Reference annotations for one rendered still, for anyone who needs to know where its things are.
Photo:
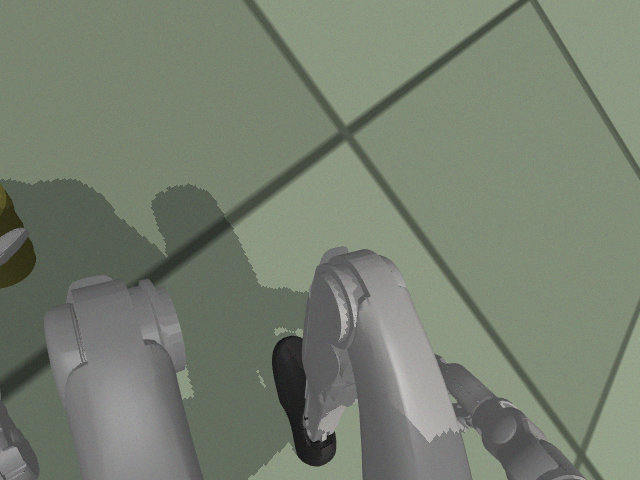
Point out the right robot hand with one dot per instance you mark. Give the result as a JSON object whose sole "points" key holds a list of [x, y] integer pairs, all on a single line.
{"points": [[468, 391]]}

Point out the left robot hand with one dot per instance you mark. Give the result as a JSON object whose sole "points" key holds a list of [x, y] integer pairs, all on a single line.
{"points": [[11, 242]]}

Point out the left robot arm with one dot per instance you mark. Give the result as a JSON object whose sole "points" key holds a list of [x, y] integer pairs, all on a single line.
{"points": [[17, 458]]}

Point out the right robot arm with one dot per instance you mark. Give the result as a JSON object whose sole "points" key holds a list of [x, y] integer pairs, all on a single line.
{"points": [[519, 445]]}

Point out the right robot foot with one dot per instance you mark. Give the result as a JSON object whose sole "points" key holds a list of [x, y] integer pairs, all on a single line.
{"points": [[290, 381]]}

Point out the cup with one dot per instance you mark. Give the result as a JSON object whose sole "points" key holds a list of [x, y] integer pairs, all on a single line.
{"points": [[21, 264]]}

